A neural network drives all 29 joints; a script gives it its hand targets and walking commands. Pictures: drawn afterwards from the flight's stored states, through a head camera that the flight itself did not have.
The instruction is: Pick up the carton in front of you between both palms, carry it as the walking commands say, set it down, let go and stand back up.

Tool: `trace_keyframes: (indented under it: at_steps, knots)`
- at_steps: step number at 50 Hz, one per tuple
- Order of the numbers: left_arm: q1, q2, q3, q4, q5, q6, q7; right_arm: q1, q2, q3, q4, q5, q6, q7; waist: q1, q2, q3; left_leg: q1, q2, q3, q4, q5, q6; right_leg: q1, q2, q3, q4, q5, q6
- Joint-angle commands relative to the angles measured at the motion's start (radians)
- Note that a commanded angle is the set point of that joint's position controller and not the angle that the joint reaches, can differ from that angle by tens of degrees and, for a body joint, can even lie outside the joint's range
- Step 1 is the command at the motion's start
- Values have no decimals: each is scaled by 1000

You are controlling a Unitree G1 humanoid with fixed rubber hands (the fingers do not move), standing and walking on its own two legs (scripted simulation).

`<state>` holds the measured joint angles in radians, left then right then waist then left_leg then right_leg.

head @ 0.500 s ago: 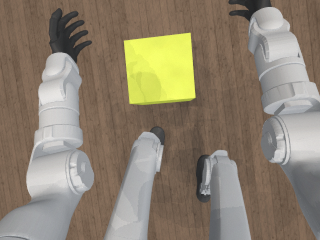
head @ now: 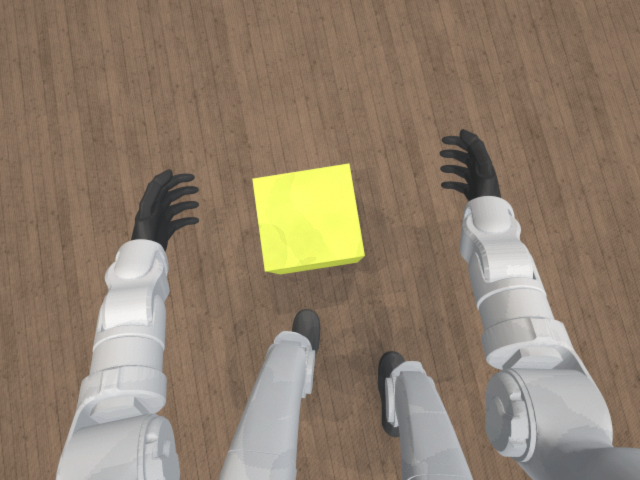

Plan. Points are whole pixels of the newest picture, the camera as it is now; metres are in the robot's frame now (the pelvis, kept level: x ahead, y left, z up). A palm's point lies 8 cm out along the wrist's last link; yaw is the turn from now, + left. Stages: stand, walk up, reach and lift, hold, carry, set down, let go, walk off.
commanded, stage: let go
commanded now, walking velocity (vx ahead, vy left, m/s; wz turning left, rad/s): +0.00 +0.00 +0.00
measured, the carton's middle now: (310, 225) +0.44 +0.12 -0.56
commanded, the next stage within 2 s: stand in 1.12 s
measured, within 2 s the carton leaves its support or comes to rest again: neither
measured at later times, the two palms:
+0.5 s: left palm (114, 370) +0.21 +0.24 +0.01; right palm (598, 317) +0.31 -0.20 -0.01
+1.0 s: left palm (134, 356) +0.22 +0.22 +0.02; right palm out of the picture +0.25 -0.26 +0.02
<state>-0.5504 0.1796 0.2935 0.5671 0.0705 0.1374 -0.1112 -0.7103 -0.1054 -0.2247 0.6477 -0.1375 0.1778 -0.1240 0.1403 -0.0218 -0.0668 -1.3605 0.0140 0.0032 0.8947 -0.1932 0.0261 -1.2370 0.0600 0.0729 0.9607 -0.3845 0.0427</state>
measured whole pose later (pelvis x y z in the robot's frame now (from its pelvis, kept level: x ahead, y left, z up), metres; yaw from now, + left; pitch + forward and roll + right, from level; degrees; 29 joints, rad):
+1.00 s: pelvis +0.08 -0.04 +0.08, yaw +4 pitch -2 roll +2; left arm 0.21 0.24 0.05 0.41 0.02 0.18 -0.03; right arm 0.23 -0.20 -0.01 0.47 0.02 0.07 0.01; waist 0.00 -0.04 0.05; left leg -0.22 -0.01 -0.03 0.46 -0.21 -0.03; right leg -0.07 0.02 0.04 0.49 -0.38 -0.03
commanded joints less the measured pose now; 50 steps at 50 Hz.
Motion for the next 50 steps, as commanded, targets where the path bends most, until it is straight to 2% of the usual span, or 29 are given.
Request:
trace_keyframes:
  at_steps: [1, 6, 9, 15, 19, 25, 30, 36, 42, 43, 44, 47, 50]
  knots:
    - [28, 147, -39, -137, -13, -36, -24, -73, -34, 13, -206, 6, -42, -19, 38, -19, -767, 969, -37, 10, -55, 315, -28, 178, 43, -80, -198, 73, 12]
    - [239, 129, -125, -158, -53, -67, -27, 148, -42, 34, -194, 22, -86, 14, 9, 26, -590, 1117, -20, -63, -154, 214, -32, 209, 32, -83, -262, 7, -8]
    - [363, 117, -161, -188, -71, -84, -15, 277, -63, 41, -171, 28, -114, 39, -11, 64, -508, 1209, -11, -94, -209, 197, -43, 257, 27, -82, -297, -2, -22]
    - [568, 93, -223, -264, -94, -116, 21, 499, -96, 57, -149, 44, -165, 75, -38, 100, -378, 1352, -8, -104, -283, 320, -57, 411, 20, -78, -387, 53, -47]
    - [665, 93, -241, -293, -97, -127, 35, 615, -114, 72, -170, 56, -189, 94, -61, 73, -282, 1386, -16, -85, -318, 384, -61, 558, 12, -73, -463, 99, -48]
    - [738, 117, -239, -289, -94, -122, 40, 746, -133, 112, -215, 86, -189, 117, -94, -4, -121, 1400, -45, -40, -391, 325, -51, 746, -28, -50, -560, 182, -44]
    - [759, 137, -231, -262, -87, -101, 41, 841, -146, 143, -253, 111, -166, 143, -122, -37, -39, 1442, -66, -18, -421, 304, -43, 829, -50, -31, -604, 277, -35]
    - [785, 152, -214, -231, -75, -71, 45, 887, -160, 177, -306, 142, -134, 168, -120, -35, 38, 1469, -84, -3, -437, 296, -42, 883, -70, -12, -634, 373, -25]
    - [771, 160, -202, -223, -60, -41, 43, 876, -170, 187, -329, 148, -102, 174, -113, -35, 95, 1480, -93, 6, -435, 260, -37, 878, -81, -3, -642, 382, -17]
    - [734, 207, -185, -267, -41, 7, 66, 918, -151, 191, -275, 165, -125, 153, -116, -1, 48, 1387, -114, 19, -410, 217, -41, 972, -76, 2, -597, 516, -6]
    - [743, 197, -196, -244, -45, 17, 75, 907, -156, 199, -281, 161, -127, 144, -124, -36, 43, 1356, -111, 17, -411, 195, -37, 995, -80, 5, -579, 573, 4]
    - [746, 184, -202, -244, -51, 28, 87, 896, -173, 195, -283, 159, -125, 132, -126, -58, 38, 1313, -112, 17, -408, 188, -33, 1016, -84, 9, -560, 621, 11]
    - [742, 176, -207, -249, -54, 35, 92, 907, -178, 186, -266, 151, -119, 128, -129, -51, 46, 1323, -108, 14, -413, 214, -31, 996, -75, 0, -560, 599, 5]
